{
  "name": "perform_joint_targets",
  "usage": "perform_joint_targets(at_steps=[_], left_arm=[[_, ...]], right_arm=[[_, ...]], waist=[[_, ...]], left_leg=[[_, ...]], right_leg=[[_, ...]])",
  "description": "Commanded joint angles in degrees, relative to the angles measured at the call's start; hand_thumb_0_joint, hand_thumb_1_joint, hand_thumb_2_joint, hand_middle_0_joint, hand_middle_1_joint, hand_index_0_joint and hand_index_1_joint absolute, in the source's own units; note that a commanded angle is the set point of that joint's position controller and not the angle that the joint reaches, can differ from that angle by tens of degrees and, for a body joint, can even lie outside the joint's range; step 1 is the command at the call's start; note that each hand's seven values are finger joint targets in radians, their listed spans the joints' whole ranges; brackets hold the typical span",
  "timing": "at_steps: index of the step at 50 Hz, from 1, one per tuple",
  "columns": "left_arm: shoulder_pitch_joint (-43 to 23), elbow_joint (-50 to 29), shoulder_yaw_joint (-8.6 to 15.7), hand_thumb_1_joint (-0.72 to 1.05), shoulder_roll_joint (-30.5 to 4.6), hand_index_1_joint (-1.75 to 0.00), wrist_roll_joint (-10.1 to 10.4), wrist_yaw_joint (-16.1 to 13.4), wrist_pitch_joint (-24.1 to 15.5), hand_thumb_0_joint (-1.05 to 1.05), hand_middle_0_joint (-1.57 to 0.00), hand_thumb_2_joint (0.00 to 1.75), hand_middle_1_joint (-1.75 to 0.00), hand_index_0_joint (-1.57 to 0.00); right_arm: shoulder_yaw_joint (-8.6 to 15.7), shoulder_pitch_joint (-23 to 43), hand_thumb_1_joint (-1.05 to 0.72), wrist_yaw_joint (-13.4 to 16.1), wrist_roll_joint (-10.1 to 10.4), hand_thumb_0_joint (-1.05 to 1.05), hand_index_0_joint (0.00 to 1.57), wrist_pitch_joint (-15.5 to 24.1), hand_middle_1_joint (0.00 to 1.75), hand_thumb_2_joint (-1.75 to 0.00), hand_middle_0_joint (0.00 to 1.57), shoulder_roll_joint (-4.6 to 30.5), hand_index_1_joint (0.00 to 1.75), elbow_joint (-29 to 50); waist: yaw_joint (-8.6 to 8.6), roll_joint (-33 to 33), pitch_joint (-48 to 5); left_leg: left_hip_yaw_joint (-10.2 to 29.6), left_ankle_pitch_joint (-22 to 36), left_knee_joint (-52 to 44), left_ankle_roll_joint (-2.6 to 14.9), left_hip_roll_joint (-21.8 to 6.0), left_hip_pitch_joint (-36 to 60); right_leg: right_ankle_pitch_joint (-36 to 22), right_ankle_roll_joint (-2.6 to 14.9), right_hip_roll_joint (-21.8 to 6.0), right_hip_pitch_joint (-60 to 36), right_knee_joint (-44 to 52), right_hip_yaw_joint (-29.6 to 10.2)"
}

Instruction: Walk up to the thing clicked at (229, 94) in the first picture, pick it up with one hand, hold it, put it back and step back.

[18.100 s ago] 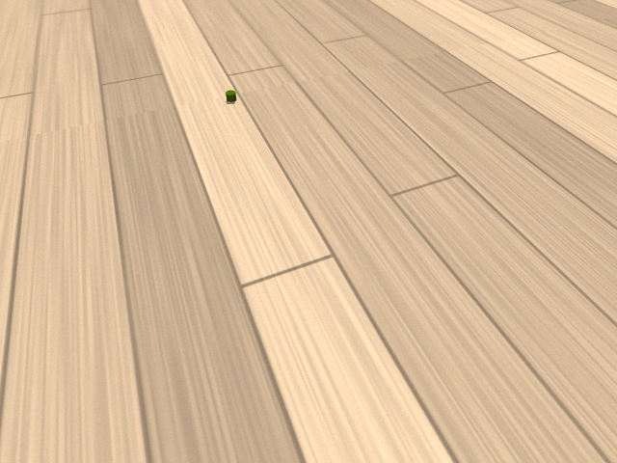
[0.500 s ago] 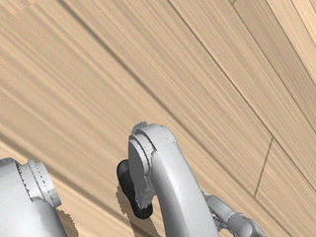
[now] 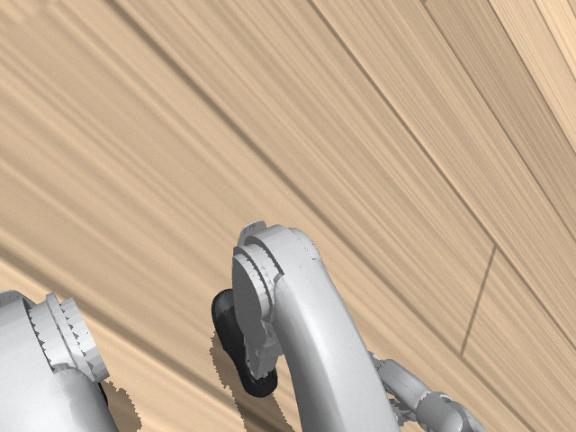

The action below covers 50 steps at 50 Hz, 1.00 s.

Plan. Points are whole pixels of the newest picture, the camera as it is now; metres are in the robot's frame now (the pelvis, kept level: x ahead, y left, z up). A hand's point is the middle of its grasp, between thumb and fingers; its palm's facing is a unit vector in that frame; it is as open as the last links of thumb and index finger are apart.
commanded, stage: close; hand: left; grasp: from above
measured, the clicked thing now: out of the picture +0.43 +0.39 -0.28
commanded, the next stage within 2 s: settle in 0.74 s
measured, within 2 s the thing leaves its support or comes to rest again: leaves its support in 1.08 s
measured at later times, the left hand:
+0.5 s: hand out of the picture +0.42 +0.37 -0.25, palm faces -0.40 -0.19 -0.90, open 8.0 cm
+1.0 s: hand out of the picture +0.41 +0.37 -0.25, palm faces -0.41 -0.21 -0.89, open 6.1 cm
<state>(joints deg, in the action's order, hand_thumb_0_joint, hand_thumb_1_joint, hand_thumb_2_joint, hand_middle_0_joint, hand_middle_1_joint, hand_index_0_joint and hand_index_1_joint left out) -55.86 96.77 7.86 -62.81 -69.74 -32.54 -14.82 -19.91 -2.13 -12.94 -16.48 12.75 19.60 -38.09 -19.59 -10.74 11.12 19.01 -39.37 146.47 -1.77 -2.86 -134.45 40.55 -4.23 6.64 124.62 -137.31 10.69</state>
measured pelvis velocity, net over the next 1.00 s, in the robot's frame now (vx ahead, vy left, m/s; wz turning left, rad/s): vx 0.00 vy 0.00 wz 0.00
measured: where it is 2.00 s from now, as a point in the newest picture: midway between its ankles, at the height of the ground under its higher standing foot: (180, 395)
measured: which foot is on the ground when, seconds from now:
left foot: down 0.00-1.00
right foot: down 0.00-1.00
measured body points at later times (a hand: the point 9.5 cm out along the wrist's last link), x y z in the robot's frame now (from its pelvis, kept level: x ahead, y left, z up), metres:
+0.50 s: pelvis +0.00 +0.00 +0.00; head +0.26 +0.16 +0.33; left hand +0.43 +0.37 -0.20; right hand +0.09 -0.25 -0.05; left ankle +0.07 +0.14 -0.27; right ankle +0.11 -0.12 -0.27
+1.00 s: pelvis +0.00 +0.00 +0.00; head +0.27 +0.14 +0.33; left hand +0.43 +0.38 -0.20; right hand +0.09 -0.25 -0.06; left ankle +0.07 +0.14 -0.27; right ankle +0.11 -0.12 -0.27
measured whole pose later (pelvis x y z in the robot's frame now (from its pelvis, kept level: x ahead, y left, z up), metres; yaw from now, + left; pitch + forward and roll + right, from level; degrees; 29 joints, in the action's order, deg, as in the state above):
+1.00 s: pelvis +0.00 +0.00 +0.00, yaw +0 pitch +25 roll -14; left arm -56.0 95.5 8.9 -61.9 -70.1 -32.7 -15.2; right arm -19.7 -2.1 -12.5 -16.7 12.1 19.8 -37.6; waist -19.4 -10.5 11.2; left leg 18.8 -39.1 146.5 -1.9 -3.2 -134.6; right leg 39.9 -4.3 6.8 125.4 -137.6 10.5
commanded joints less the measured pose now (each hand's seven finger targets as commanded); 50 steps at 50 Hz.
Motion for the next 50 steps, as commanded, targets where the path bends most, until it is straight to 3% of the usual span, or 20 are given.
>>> perform_joint_targets(at_steps=[1, 6, 13, 14, 17, 22, 25, 26, 27, 29, 30, 31, 37, 39, 40, 41, 43, 45, 47, 50], left_arm=[[-11.48, -5.03, -0.32, 0.15, -12.23, -0.71, -0.15, -1.96, -1.48, 0.00, -0.52, 0.55, -0.76, -0.57], [-12.58, -7.54, 0.48, 0.26, -12.81, -0.68, -0.98, -4.14, -2.62, 0.00, -0.59, 0.52, -0.73, -0.64], [-13.14, -5.04, 0.55, 0.35, -13.49, -0.59, -1.62, -6.48, -0.37, 0.00, -0.65, 0.41, -0.66, -0.72], [-13.51, -5.41, -0.39, 0.35, -12.68, -0.60, -2.11, -6.06, 0.15, 0.00, -0.66, 0.42, -0.66, -0.72], [-15.63, -7.85, 1.04, 0.43, -14.25, -0.59, -1.30, -6.42, 0.86, 0.00, -0.72, 0.43, -0.65, -0.78], [-13.65, -2.94, -0.87, 0.51, -12.34, -0.55, -1.26, -4.79, 2.57, 0.00, -0.80, 0.41, -0.61, -0.85], [-14.30, -5.18, 0.19, 0.56, -13.83, -0.53, -0.40, -4.36, 2.22, 0.00, -0.84, 0.38, -0.59, -0.89], [-11.92, -1.76, 0.36, 0.57, -13.84, -0.54, -0.90, -4.02, 2.69, 0.00, -0.84, 0.40, -0.60, -0.89], [-13.06, -4.01, -0.70, 0.61, -12.47, -0.53, -0.77, -3.64, 2.35, 0.00, -0.87, 0.38, -0.59, -0.93], [-11.73, -2.85, 0.40, 0.63, -13.65, -0.52, -0.43, -3.43, 2.14, 0.00, -0.90, 0.40, -0.58, -0.95], [-13.78, -5.96, -0.53, 0.64, -13.22, -0.50, -0.28, -3.04, 1.63, 0.00, -0.90, 0.38, -0.56, -0.96], [-11.12, -2.96, 0.90, 0.66, -14.00, -0.52, -0.27, -3.11, 1.87, 0.00, -0.91, 0.37, -0.58, -0.97], [-11.35, -3.96, 0.70, 0.73, -13.86, -0.48, 0.15, -2.88, 0.62, 0.00, -0.97, 0.36, -0.54, -1.02], [-12.09, -5.87, 1.17, 0.76, -14.53, -0.47, 0.56, -3.05, 0.08, 0.00, -0.99, 0.35, -0.53, -1.05], [-9.78, -2.64, 1.67, 0.78, -14.76, -0.47, 0.26, -3.04, 0.33, 0.00, -1.00, 0.33, -0.53, -1.06], [-11.93, -6.13, 1.73, 0.78, -14.61, -0.47, 0.56, -3.00, -0.10, 0.00, -1.01, 0.36, -0.53, -1.07], [-10.54, -4.04, 2.07, 0.75, -14.76, -0.50, 0.47, -3.09, -0.24, 0.00, -1.04, 0.40, -0.57, -1.10], [-11.83, -5.37, 0.83, 0.77, -13.68, -0.49, 0.52, -2.66, -0.32, 0.00, -1.05, 0.40, -0.55, -1.11], [-13.24, -8.98, 1.91, 0.79, -15.35, -0.48, 0.50, -2.68, -0.46, 0.00, -1.06, 0.39, -0.54, -1.13], [-12.99, -9.48, 1.80, 0.82, -14.89, -0.49, 0.08, -1.59, 0.38, 0.00, -1.10, 0.44, -0.55, -1.15]], right_arm=[[5.45, -8.31, -0.89, 0.48, 0.20, 0.00, 0.20, -0.31, 0.30, -0.90, 0.20, 18.28, 0.30, -0.61], [5.73, -8.58, -0.89, 0.56, -0.35, 0.00, 0.20, -0.55, 0.30, -0.90, 0.20, 18.92, 0.30, -0.77], [5.76, -7.28, -0.89, 1.18, -0.25, 0.00, 0.20, -0.09, 0.30, -0.90, 0.20, 18.80, 0.30, -0.67], [6.09, -7.69, -0.89, 1.01, -0.23, 0.00, 0.20, 0.25, 0.30, -0.90, 0.20, 18.96, 0.30, -0.50], [6.23, -7.65, -0.89, 0.80, -0.21, 0.00, 0.20, 0.46, 0.30, -0.90, 0.20, 19.25, 0.30, -0.56], [6.41, -7.72, -0.89, 0.62, 0.29, 0.00, 0.20, 0.99, 0.30, -0.90, 0.20, 19.07, 0.30, -0.38], [6.25, -7.68, -0.89, 0.59, 0.50, 0.00, 0.20, 0.86, 0.30, -0.90, 0.20, 19.65, 0.30, 0.15], [6.10, -7.89, -0.89, 0.58, 0.60, 0.00, 0.20, 0.80, 0.30, -0.90, 0.20, 19.30, 0.30, -0.30], [6.42, -7.88, -0.89, 0.33, 0.48, 0.00, 0.20, 0.97, 0.30, -0.90, 0.20, 19.74, 0.30, 0.34], [6.09, -7.20, -0.89, 0.58, 0.66, 0.00, 0.20, 0.66, 0.30, -0.90, 0.20, 19.25, 0.30, 0.27], [6.47, -7.79, -0.89, 0.39, 0.87, 0.00, 0.20, 0.94, 0.30, -0.90, 0.20, 19.64, 0.30, 0.64], [6.24, -7.91, -0.89, 0.42, 0.62, 0.00, 0.20, 0.71, 0.30, -0.90, 0.20, 19.35, 0.30, 0.25], [5.85, -9.13, -0.89, 0.50, 0.33, 0.00, 0.20, 0.40, 0.30, -0.90, 0.20, 19.48, 0.30, 0.65], [5.97, -8.68, -0.89, 0.63, 0.54, 0.00, 0.20, 0.30, 0.30, -0.90, 0.20, 19.36, 0.30, 0.37], [5.76, -8.90, -0.89, 0.66, 0.14, 0.00, 0.20, 0.14, 0.30, -0.90, 0.20, 19.23, 0.30, 0.26], [5.88, -8.90, -0.89, 0.66, 0.23, 0.00, 0.20, 0.14, 0.30, -0.90, 0.20, 19.37, 0.30, 0.51], [5.59, -8.58, -0.91, 0.86, 0.08, 0.00, 0.20, -0.26, 0.30, -0.90, 0.20, 19.03, 0.30, 0.27], [5.95, -8.18, -0.91, 1.00, 0.12, 0.00, 0.20, -0.40, 0.30, -0.90, 0.20, 18.98, 0.30, 0.85], [6.09, -8.29, -0.90, 1.03, 0.01, 0.00, 0.20, -0.58, 0.30, -0.90, 0.20, 19.08, 0.30, 0.42], [6.94, -9.09, -0.90, 0.98, 0.44, 0.00, 0.20, -0.59, 0.30, -0.90, 0.20, 19.18, 0.30, -0.01]], waist=[[-2.21, 33.05, -35.01], [-2.01, 32.29, -36.68], [-1.53, 31.55, -35.00], [-2.14, 32.39, -34.79], [-1.71, 34.02, -38.38], [-2.31, 32.79, -33.46], [-1.65, 33.76, -35.58], [-1.96, 32.60, -33.78], [-2.14, 33.31, -33.72], [-1.73, 31.73, -33.85], [-1.63, 32.82, -35.01], [-1.41, 32.53, -35.08], [-2.05, 30.29, -35.95], [-1.31, 30.86, -35.81], [-1.44, 30.93, -34.80], [-1.28, 31.05, -36.08], [-1.51, 30.51, -36.10], [-1.48, 31.63, -36.04], [-0.49, 33.45, -38.76], [-0.79, 34.51, -38.46]], left_leg=[[-7.29, 11.58, -13.86, 1.39, -2.70, 30.14], [-7.82, 12.24, -13.13, 1.68, -2.65, 29.69], [-8.44, 9.41, -13.47, 1.57, -2.53, 27.76], [-8.18, 9.48, -13.89, 1.38, -2.52, 29.07], [-7.40, 11.58, -14.02, 1.13, -2.73, 30.47], [-7.93, 8.91, -14.17, 1.33, -2.54, 28.34], [-7.21, 10.43, -14.80, 1.09, -2.60, 29.24], [-7.46, 9.65, -14.49, 1.26, -2.59, 29.01], [-7.23, 10.27, -14.83, 1.17, -2.47, 29.10], [-7.56, 9.26, -14.70, 1.41, -2.57, 27.94], [-7.58, 10.80, -14.34, 1.35, -2.37, 29.07], [-7.55, 10.54, -14.58, 1.41, -2.52, 29.25], [-8.28, 11.77, -12.75, 2.24, -2.44, 28.04], [-8.25, 11.23, -13.13, 2.03, -2.35, 27.69], [-8.25, 10.09, -13.73, 1.96, -2.47, 27.59], [-8.01, 10.76, -13.45, 1.90, -2.51, 27.93], [-7.90, 10.17, -13.51, 1.93, -2.67, 27.40], [-8.22, 9.65, -13.85, 1.88, -2.49, 28.01], [-8.14, 10.77, -13.94, 1.63, -2.46, 29.00], [-8.27, 11.63, -13.87, 1.48, -2.39, 30.08]], right_leg=[[-16.49, 4.60, 1.29, -16.49, 11.65, 7.22], [-17.76, 4.25, 1.52, -17.80, 11.99, 7.10], [-15.32, 4.51, 1.32, -16.84, 12.39, 6.25], [-15.07, 4.66, 1.28, -15.97, 11.89, 6.55], [-16.83, 4.70, 1.41, -16.60, 11.37, 7.16], [-14.71, 4.72, 1.14, -14.41, 11.48, 6.52], [-15.51, 4.77, 1.07, -14.87, 11.13, 7.02], [-14.97, 4.76, 0.93, -14.80, 11.20, 6.68], [-15.18, 4.77, 0.97, -14.00, 10.75, 7.01], [-14.63, 4.76, 1.26, -15.17, 11.54, 6.58], [-15.69, 4.66, 1.05, -15.35, 11.30, 6.58], [-15.54, 4.73, 1.14, -15.83, 11.45, 6.60], [-17.44, 4.07, 1.32, -18.15, 12.34, 5.82], [-16.65, 4.18, 1.21, -17.35, 12.26, 6.24], [-15.43, 4.44, 1.32, -17.89, 12.44, 5.83], [-15.92, 4.32, 1.33, -17.38, 12.10, 6.37], [-15.66, 4.38, 1.55, -18.25, 12.18, 6.24], [-15.38, 4.55, 1.34, -18.13, 12.50, 5.86], [-16.04, 4.64, 1.39, -18.23, 12.20, 6.34], [-16.46, 4.65, 1.05, -16.67, 11.53, 6.48]])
